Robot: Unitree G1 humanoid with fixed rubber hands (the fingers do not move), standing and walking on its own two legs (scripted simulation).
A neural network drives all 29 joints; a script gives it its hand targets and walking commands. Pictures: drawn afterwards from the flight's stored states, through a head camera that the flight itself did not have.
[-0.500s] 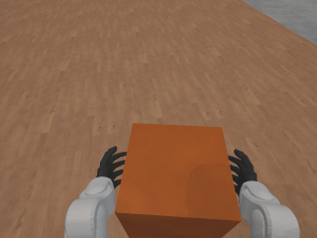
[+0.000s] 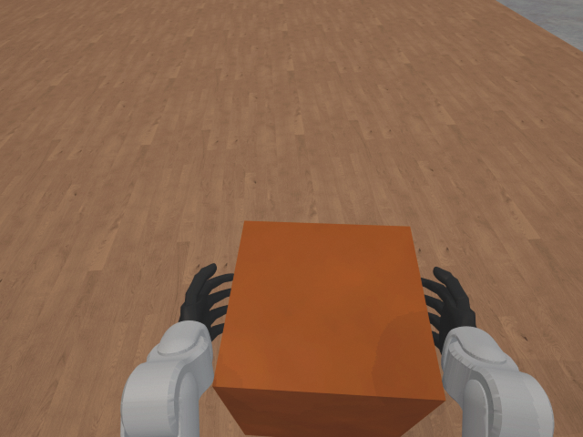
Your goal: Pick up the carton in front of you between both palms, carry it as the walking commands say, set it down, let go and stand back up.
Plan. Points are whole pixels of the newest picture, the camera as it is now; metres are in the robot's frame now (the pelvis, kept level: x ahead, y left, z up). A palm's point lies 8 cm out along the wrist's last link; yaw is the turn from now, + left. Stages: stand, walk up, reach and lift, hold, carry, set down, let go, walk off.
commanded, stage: carry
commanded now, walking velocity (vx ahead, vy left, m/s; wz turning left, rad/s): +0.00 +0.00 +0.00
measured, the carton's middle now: (321, 338) +0.26 +0.00 +0.02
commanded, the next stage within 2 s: hold in 1.62 s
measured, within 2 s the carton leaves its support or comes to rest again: neither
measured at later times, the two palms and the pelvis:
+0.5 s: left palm (212, 313) +0.27 +0.15 +0.06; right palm (445, 317) +0.27 -0.15 +0.06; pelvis +0.03 +0.00 -0.01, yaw +1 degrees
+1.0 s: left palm (208, 337) +0.25 +0.16 +0.03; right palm (432, 341) +0.26 -0.14 +0.03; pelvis -0.03 +0.00 +0.00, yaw +0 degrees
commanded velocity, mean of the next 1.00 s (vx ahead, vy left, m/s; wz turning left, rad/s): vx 0.00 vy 0.00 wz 0.00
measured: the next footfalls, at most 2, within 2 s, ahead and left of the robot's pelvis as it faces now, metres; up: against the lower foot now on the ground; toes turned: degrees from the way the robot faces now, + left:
none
